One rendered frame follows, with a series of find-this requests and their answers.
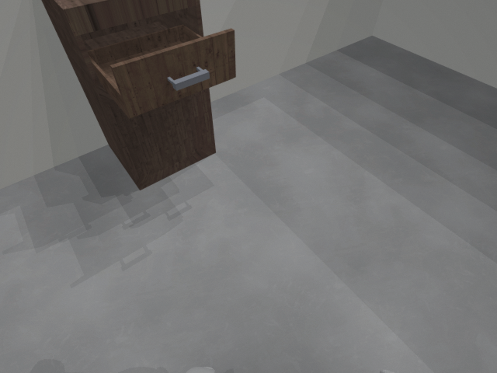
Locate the handle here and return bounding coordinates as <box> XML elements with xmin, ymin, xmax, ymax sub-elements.
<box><xmin>167</xmin><ymin>67</ymin><xmax>210</xmax><ymax>91</ymax></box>

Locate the cabinet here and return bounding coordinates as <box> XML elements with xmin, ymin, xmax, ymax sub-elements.
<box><xmin>42</xmin><ymin>0</ymin><xmax>216</xmax><ymax>190</ymax></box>

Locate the drawer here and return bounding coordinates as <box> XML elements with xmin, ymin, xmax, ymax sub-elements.
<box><xmin>88</xmin><ymin>25</ymin><xmax>236</xmax><ymax>119</ymax></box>

